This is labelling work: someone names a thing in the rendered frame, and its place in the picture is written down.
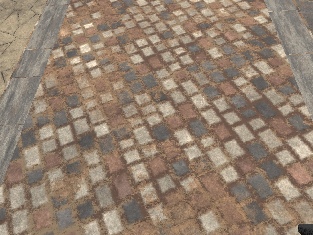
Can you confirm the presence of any robot right hand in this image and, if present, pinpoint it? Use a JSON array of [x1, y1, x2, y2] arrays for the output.
[[297, 223, 313, 235]]

